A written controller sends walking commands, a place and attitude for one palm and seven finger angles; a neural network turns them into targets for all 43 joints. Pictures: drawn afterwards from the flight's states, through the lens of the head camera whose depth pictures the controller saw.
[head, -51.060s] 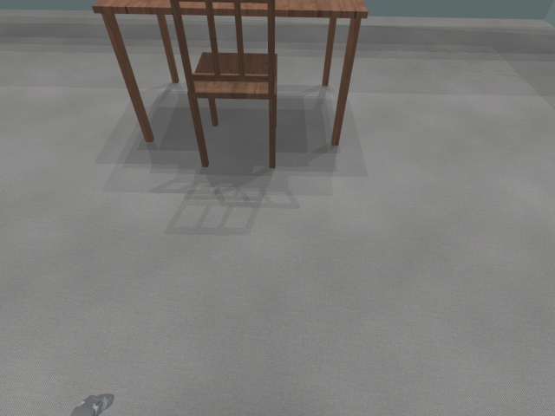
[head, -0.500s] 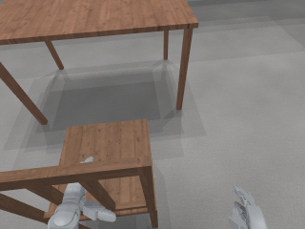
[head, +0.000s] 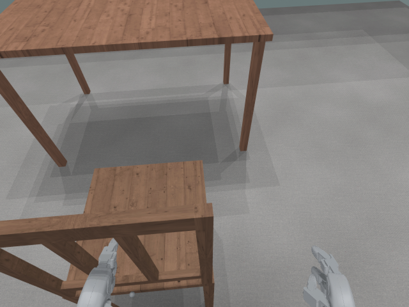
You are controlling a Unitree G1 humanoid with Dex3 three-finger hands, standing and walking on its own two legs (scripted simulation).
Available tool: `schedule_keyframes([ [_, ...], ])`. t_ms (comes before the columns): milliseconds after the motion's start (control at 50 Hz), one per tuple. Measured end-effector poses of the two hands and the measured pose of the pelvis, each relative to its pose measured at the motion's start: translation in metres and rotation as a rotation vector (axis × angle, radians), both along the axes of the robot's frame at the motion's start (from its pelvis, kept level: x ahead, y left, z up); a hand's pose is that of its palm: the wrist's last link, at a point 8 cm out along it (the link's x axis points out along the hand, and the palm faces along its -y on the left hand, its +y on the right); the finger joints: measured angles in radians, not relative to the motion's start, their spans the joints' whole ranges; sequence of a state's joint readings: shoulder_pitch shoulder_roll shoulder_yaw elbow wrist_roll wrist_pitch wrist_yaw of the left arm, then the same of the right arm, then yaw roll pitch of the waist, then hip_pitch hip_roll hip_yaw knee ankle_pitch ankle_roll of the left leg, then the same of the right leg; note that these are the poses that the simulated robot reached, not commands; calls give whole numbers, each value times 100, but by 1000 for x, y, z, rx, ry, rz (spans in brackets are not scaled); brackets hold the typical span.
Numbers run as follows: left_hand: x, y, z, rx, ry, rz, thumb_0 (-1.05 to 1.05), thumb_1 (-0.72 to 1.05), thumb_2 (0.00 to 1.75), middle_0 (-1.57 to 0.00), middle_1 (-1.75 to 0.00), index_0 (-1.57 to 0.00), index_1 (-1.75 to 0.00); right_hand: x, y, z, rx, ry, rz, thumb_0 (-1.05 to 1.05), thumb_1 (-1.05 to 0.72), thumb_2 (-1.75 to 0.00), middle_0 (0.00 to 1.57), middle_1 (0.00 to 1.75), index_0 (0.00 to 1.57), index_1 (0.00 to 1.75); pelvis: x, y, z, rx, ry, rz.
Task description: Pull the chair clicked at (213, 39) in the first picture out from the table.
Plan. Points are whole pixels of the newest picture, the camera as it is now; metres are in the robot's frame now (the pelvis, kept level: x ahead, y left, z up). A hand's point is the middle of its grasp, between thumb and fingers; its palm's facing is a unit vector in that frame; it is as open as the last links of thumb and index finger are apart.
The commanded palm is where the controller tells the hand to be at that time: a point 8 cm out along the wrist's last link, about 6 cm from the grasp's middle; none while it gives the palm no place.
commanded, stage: draw the fingers out of the gap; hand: left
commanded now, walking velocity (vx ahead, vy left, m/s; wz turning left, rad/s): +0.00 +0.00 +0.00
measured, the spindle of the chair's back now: (87, 263) +0.22 +0.25 -0.04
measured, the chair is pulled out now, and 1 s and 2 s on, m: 0.60 0.60 0.60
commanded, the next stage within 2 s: draw the hand back to the body in 0.36 s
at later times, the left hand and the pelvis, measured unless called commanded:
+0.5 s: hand out of the picture +0.10 +0.13 -0.02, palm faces +0.02 -0.99 -0.16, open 17.5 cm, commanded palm +0.07 +0.19 +0.01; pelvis +0.00 +0.00 -0.01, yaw +0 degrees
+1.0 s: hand out of the picture +0.13 +0.16 +0.07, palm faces +0.01 -0.99 -0.11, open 17.3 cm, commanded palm +0.09 +0.24 +0.10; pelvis -0.01 -0.01 -0.01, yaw +0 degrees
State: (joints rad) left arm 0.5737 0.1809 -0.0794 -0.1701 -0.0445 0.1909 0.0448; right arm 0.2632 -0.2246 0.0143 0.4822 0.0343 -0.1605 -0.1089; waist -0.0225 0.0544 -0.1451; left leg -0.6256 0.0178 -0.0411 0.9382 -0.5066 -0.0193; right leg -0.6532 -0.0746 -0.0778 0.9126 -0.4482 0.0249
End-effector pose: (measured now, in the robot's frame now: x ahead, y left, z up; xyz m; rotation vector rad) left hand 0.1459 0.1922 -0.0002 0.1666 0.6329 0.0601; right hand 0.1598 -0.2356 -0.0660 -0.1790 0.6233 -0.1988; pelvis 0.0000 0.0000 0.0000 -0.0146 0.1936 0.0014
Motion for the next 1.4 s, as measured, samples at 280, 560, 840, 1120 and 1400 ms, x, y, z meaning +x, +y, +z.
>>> schedule_keyframes([
  [280, -31, -5, 2, -11, 12, 2, -1, -53, 20, 0, 0, 0, 0, 6, 9, 2, 8, -52, -2, 1, -90, -90, 21, 30, 20, 30, -4, 3, -7, -5, 5, 1],
  [560, -64, -7, 10, -78, -42, 59, -1, -53, 20, 0, 0, 0, 0, 12, 9, -3, 4, -82, -13, 1, -90, -90, 21, 30, 20, 30, -6, 3, -17, -12, 26, 3],
  [840, -29, 11, 68, -69, -539, -43, -1, -54, 20, 0, 0, 0, 0, 1, 10, -28, 74, -37, -22, 1, -90, -90, 21, 30, 20, 30, -17, -3, -27, -11, 27, -7],
  [1120, -37, 26, 92, 148, -304, -64, -1, -38, 28, -20, -11, -3, -3, 3, 5, 9, 42, -62, -52, 2, -90, -90, 21, 30, 20, 30, -8, -9, 6, -15, -98, -6],
  [1400, -35, 43, 108, 271, -175, 40, 0, 10, 51, -32, -24, -24, -14, 12, 9, 28, 40, -55, 42, 1, -90, -90, 21, 30, 20, 30, -4, -17, 35, -5, -221, -7],
])
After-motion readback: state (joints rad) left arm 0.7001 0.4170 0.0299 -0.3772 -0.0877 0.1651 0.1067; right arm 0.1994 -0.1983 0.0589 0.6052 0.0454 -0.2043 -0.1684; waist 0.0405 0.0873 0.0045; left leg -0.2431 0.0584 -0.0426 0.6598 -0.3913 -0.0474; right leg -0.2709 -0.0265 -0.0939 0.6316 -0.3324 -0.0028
